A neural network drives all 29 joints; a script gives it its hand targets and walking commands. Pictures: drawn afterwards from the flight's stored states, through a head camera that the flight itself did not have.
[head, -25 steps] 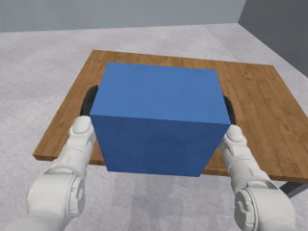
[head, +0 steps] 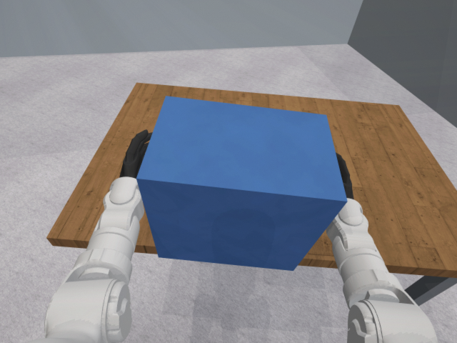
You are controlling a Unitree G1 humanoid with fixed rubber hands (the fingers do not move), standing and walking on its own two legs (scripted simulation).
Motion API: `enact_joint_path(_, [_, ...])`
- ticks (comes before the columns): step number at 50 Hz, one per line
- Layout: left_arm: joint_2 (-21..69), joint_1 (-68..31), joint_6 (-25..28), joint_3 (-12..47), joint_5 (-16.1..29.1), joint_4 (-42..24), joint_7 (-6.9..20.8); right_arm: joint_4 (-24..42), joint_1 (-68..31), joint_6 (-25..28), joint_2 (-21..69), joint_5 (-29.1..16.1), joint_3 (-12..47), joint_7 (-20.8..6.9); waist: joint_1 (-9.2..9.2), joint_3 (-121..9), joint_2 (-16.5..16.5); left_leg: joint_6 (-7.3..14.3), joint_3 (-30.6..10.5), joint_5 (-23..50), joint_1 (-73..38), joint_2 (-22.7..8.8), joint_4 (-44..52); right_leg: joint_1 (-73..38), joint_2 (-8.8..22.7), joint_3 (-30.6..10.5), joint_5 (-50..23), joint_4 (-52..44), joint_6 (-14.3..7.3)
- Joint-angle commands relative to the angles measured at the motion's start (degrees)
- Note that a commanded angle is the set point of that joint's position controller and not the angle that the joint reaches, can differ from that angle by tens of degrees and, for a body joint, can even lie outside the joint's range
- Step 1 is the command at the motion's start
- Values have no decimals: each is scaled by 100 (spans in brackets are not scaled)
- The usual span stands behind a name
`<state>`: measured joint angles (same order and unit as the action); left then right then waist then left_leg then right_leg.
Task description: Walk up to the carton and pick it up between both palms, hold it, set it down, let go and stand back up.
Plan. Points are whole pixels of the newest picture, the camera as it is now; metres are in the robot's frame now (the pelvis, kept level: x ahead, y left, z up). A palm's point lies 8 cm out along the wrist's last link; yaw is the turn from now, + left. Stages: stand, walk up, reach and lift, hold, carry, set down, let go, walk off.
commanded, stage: reach and lift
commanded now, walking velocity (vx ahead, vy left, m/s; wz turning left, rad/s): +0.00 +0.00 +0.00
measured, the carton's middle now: (235, 191) +0.40 +0.02 +0.06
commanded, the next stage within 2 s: none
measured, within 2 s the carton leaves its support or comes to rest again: neither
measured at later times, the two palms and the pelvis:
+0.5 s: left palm (123, 156) +0.38 +0.21 +0.15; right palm (347, 174) +0.39 -0.17 +0.14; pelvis -0.01 +0.00 +0.00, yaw +1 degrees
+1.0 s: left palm (128, 144) +0.36 +0.19 +0.19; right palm (373, 166) +0.37 -0.19 +0.18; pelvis -0.02 -0.01 +0.00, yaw +0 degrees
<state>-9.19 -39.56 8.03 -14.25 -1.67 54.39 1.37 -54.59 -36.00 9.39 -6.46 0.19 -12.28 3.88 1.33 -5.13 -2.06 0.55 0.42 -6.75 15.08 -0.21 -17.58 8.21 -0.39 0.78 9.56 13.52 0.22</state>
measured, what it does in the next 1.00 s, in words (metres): stands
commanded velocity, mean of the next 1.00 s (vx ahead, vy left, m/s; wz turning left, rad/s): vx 0.00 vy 0.00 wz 0.00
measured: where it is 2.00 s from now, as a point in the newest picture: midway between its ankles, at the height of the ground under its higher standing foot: outside the picture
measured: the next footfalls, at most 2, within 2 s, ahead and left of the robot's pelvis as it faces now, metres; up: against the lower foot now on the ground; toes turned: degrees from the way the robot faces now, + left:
none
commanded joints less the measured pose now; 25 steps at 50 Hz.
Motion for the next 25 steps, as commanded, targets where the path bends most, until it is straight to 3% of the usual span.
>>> enact_joint_path(1, [3596,-3303,-42,1908,-156,-980,682,1497,-3792,324,3381,100,2066,-734,46,-2656,212,-273,216,2139,-1687,48,-204,-327,-79,170,-1655,7,91])
enact_joint_path(2, [3560,-3478,-84,1929,-108,-1142,698,1434,-3904,272,3431,36,2120,-746,90,-2682,268,-234,200,2110,-1736,53,-226,-240,-83,164,-1604,20,77])
enact_joint_path(5, [3578,-3305,-322,1912,-99,-1110,676,1816,-4074,146,3396,60,2147,-680,93,-2637,-43,-143,233,1867,-1555,80,-215,-356,-72,108,-1583,35,130])
enact_joint_path(8, [3594,-3537,-453,2139,2,-1592,616,2277,-4344,85,3468,-109,2363,-665,75,-3092,136,-178,198,2149,-1666,94,-274,-482,-52,87,-2024,115,138])
enact_joint_path(10, [3505,-3518,-665,2102,86,-1521,649,2016,-4262,-146,3389,-214,2242,-657,30,-2620,153,-119,117,1538,-1505,76,-173,-339,-22,92,-1443,35,123])
enact_joint_path(12, [3581,-3579,-869,2199,215,-1866,622,2130,-4179,-366,3408,-273,2266,-665,26,-2777,171,-114,231,1412,-1558,110,-141,-298,28,63,-1331,65,126])
enact_joint_path(13, [3398,-3706,-953,2095,76,-1831,629,1901,-4149,-494,3426,-270,2169,-660,-5,-2617,229,-102,221,1151,-1529,139,-97,-254,77,-22,-1056,18,130])
enact_joint_path(14, [3452,-3429,-1081,2052,39,-1719,628,1998,-4141,-574,3404,-315,2173,-656,33,-2506,197,-75,229,1201,-1561,117,-28,-265,30,24,-1179,16,145])
enact_joint_path(17, [3568,-3532,-1379,2073,80,-2273,643,2472,-4288,-751,3303,-434,2243,-616,-22,-2910,237,-145,194,1671,-1674,180,-133,-496,-1,72,-1697,90,193])
enact_joint_path(18, [3583,-3447,-1486,2167,51,-2294,644,2537,-4284,-789,3248,-456,2284,-581,-112,-2808,366,-170,144,1777,-1800,146,-144,-482,24,85,-1812,67,154])
enact_joint_path(21, [3829,-3316,-1849,2472,171,-2907,592,2668,-4339,-993,3151,-767,2396,-562,-188,-2797,426,-275,7,2379,-2208,47,-237,-297,-126,177,-1756,43,101])
enact_joint_path(25, [3769,-3180,-2367,2496,121,-3153,594,2638,-4231,-1255,2817,-1015,2313,-582,-340,-2227,559,-343,-11,2205,-2245,13,-190,-49,-184,203,-1186,-86,32])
